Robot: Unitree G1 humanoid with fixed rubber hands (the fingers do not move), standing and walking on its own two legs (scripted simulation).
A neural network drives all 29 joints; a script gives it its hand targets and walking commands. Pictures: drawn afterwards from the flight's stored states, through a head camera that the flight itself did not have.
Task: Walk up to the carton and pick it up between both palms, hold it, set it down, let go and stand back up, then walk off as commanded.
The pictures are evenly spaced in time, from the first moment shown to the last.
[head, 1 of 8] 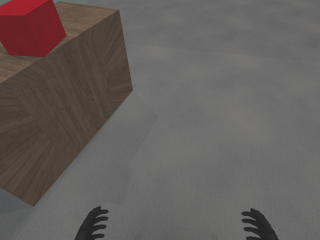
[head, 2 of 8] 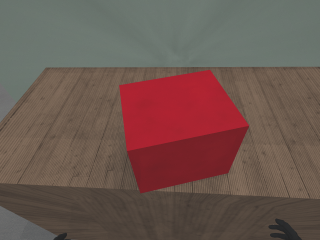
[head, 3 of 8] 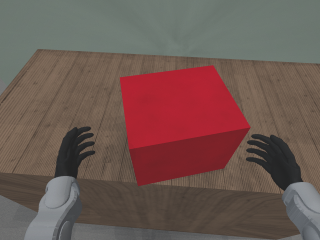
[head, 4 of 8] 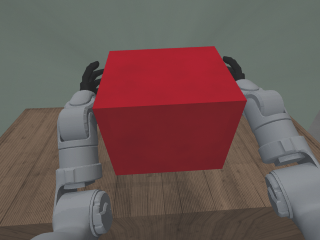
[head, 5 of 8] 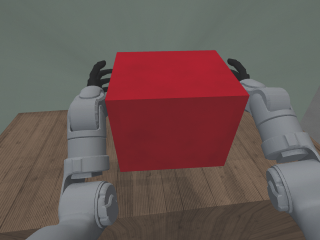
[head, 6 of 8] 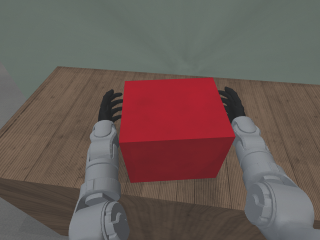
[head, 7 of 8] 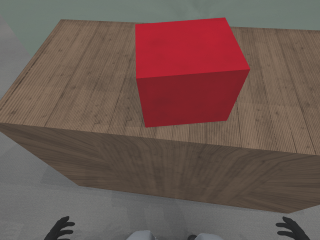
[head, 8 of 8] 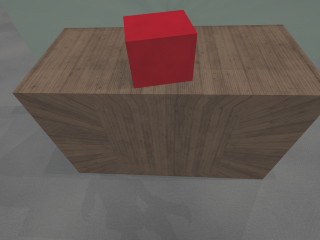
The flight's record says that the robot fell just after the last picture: no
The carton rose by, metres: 0.21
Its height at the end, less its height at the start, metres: +0.00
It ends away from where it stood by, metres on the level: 0.05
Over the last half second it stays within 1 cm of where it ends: yes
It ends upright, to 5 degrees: yes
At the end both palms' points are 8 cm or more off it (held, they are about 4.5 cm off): yes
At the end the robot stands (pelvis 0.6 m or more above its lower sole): yes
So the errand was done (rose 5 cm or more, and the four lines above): yes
